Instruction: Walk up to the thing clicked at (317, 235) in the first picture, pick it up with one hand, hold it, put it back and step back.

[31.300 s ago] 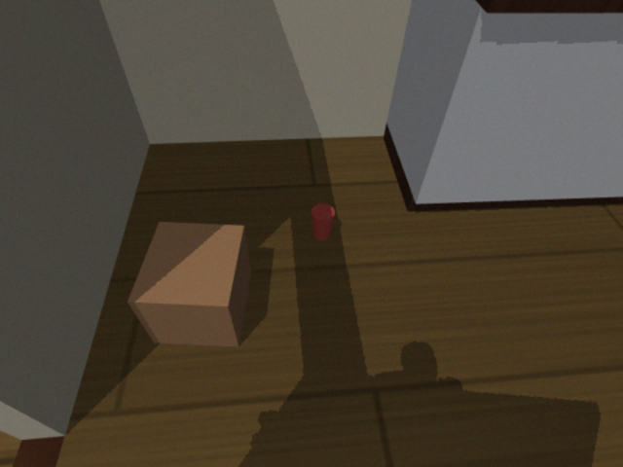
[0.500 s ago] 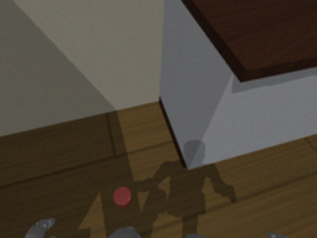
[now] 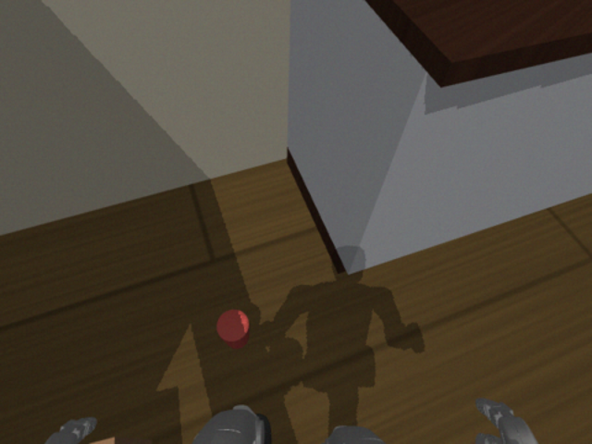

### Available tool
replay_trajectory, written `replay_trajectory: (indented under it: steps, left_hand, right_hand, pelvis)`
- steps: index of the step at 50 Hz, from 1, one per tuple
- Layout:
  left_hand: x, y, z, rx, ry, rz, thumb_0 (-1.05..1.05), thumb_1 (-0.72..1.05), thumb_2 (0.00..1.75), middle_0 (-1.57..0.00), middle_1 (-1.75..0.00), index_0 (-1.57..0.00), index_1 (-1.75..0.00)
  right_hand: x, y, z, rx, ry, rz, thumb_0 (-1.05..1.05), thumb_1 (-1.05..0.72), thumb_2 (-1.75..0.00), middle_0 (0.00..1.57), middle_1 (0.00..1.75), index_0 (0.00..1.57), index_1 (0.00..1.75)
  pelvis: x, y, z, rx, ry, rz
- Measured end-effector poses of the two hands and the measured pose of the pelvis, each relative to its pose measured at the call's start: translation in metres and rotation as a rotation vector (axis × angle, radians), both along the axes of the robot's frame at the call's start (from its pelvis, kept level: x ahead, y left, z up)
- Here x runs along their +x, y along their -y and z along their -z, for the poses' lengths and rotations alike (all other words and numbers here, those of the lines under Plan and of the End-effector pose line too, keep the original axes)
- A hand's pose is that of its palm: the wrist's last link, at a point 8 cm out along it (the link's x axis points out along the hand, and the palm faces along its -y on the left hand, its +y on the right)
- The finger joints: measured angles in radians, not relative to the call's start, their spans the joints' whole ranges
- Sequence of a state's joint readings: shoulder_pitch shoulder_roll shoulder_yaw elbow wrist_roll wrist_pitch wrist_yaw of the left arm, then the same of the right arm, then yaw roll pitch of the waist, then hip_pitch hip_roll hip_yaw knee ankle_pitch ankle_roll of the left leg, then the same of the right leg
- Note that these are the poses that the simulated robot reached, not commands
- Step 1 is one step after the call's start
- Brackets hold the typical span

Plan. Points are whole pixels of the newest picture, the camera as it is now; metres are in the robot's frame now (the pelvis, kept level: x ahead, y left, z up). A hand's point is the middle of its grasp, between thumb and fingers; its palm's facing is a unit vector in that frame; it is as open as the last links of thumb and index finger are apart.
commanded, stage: step back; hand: left
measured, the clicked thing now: (235, 331) +0.43 +0.17 -0.68
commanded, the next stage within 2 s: none
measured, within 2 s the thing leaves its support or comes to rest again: neither
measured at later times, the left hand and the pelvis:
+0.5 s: hand out of the picture -0.02 +0.28 -0.15, palm faces +0.04 -0.94 -0.34, open 7.4 cm; pelvis -0.14 +0.02 +0.01, yaw +4 degrees
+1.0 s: hand out of the picture -0.24 +0.24 -0.12, palm faces +0.00 -0.91 -0.41, open 7.4 cm; pelvis -0.30 -0.03 +0.01, yaw -1 degrees
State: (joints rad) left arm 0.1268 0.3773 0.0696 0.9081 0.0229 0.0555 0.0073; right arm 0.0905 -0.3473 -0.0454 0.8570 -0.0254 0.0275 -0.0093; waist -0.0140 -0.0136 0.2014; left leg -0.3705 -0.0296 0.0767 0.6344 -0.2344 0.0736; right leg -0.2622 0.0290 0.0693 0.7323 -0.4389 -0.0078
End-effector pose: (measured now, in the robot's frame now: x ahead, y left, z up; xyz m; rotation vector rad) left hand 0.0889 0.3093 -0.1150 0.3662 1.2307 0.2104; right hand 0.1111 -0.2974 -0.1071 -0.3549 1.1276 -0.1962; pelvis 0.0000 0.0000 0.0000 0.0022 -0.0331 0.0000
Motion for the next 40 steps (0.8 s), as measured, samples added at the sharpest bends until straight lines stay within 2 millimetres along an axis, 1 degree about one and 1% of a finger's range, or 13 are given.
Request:
replay_trajectory:
  steps: [3, 7, 9, 12, 15, 17, 19, 21, 23, 26, 30, 35, 40]
  left_hand:
    - [-0.023, 0.006, -0.008, 0.013, 0.010, -0.005, 0.01, 0.91, 0.90, -0.21, -0.30, -0.20, -0.30]
    - [-0.053, 0.010, -0.021, 0.019, 0.027, -0.026, 0.01, 0.90, 0.90, -0.21, -0.30, -0.20, -0.30]
    - [-0.063, 0.010, -0.027, 0.023, 0.038, -0.037, 0.01, 0.90, 0.90, -0.21, -0.30, -0.21, -0.30]
    - [-0.070, 0.007, -0.030, 0.025, 0.065, -0.036, 0.01, 0.90, 0.90, -0.21, -0.30, -0.21, -0.30]
    - [-0.074, 0.003, -0.029, 0.022, 0.107, -0.021, 0.01, 0.90, 0.90, -0.21, -0.30, -0.21, -0.30]
    - [-0.078, -0.002, -0.023, 0.013, 0.136, -0.016, 0.01, 0.90, 0.90, -0.21, -0.30, -0.21, -0.30]
    - [-0.084, -0.009, -0.014, -0.003, 0.161, -0.015, 0.01, 0.90, 0.90, -0.21, -0.30, -0.21, -0.30]
    - [-0.093, -0.014, -0.005, -0.019, 0.164, -0.022, 0.01, 0.90, 0.90, -0.21, -0.30, -0.20, -0.30]
    - [-0.106, -0.015, -0.002, -0.033, 0.147, -0.035, 0.01, 0.90, 0.90, -0.21, -0.30, -0.20, -0.30]
    - [-0.128, -0.015, -0.005, -0.052, 0.120, -0.045, 0.01, 0.91, 0.90, -0.21, -0.30, -0.20, -0.30]
    - [-0.161, -0.016, -0.006, -0.057, 0.093, -0.048, 0.01, 0.90, 0.90, -0.21, -0.30, -0.20, -0.30]
    - [-0.206, -0.015, -0.001, -0.026, 0.036, -0.024, 0.01, 0.91, 0.90, -0.21, -0.30, -0.20, -0.30]
    - [-0.246, -0.002, 0.002, 0.001, 0.010, 0.011, 0.01, 0.91, 0.90, -0.20, -0.30, -0.20, -0.30]
  right_hand:
    - [-0.011, 0.008, 0.007, 0.020, 0.012, 0.008, 0.00, -0.90, -0.90, 0.20, 0.30, 0.20, 0.30]
    - [-0.030, 0.013, 0.002, 0.032, -0.004, 0.005, 0.01, -0.90, -0.90, 0.20, 0.30, 0.20, 0.30]
    - [-0.042, 0.015, -0.004, 0.028, -0.013, 0.000, 0.01, -0.90, -0.90, 0.20, 0.30, 0.20, 0.30]
    - [-0.061, 0.018, -0.007, 0.002, -0.030, -0.012, 0.01, -0.90, -0.90, 0.20, 0.30, 0.20, 0.30]
    - [-0.081, 0.019, -0.008, -0.030, -0.053, -0.024, 0.01, -0.90, -0.90, 0.20, 0.30, 0.20, 0.30]
    - [-0.094, 0.016, -0.007, -0.051, -0.065, -0.037, 0.01, -0.90, -0.90, 0.20, 0.30, 0.20, 0.30]
    - [-0.108, 0.010, -0.006, -0.070, -0.068, -0.051, 0.01, -0.90, -0.90, 0.20, 0.30, 0.20, 0.30]
    - [-0.123, 0.000, -0.009, -0.074, -0.073, -0.054, 0.01, -0.90, -0.90, 0.20, 0.30, 0.20, 0.30]
    - [-0.138, -0.008, -0.015, -0.064, -0.072, -0.062, 0.01, -0.90, -0.90, 0.20, 0.30, 0.20, 0.30]
    - [-0.157, -0.014, -0.027, -0.064, -0.070, -0.063, 0.01, -0.90, -0.90, 0.20, 0.30, 0.20, 0.30]
    - [-0.171, -0.014, -0.037, -0.073, -0.032, -0.056, 0.01, -0.90, -0.90, 0.20, 0.30, 0.20, 0.30]
    - [-0.188, -0.005, -0.036, -0.073, 0.042, -0.046, 0.01, -0.90, -0.90, 0.20, 0.30, 0.20, 0.30]
    - [-0.219, 0.017, -0.021, -0.057, 0.096, -0.038, 0.00, -0.90, -0.90, 0.20, 0.30, 0.20, 0.30]
  pelvis:
    - [-0.016, 0.006, 0.001, -0.026, 0.016, -0.004]
    - [-0.032, 0.011, -0.006, 0.019, 0.020, -0.001]
    - [-0.040, 0.011, -0.011, 0.031, 0.011, -0.004]
    - [-0.055, 0.008, -0.013, 0.029, -0.009, -0.016]
    - [-0.073, 0.002, -0.010, 0.014, -0.016, -0.036]
    - [-0.087, -0.003, -0.006, 0.002, -0.015, -0.057]
    - [-0.101, -0.009, 0.001, -0.008, -0.007, -0.078]
    - [-0.116, -0.012, 0.002, 0.031, 0.018, -0.065]
    - [-0.126, -0.014, -0.002, 0.012, 0.020, -0.064]
    - [-0.141, -0.015, -0.011, -0.030, 0.007, -0.071]
    - [-0.163, -0.014, -0.016, -0.038, -0.012, -0.043]
    - [-0.198, -0.007, -0.010, -0.026, -0.008, -0.002]
    - [-0.240, 0.009, 0.003, -0.004, 0.005, 0.036]
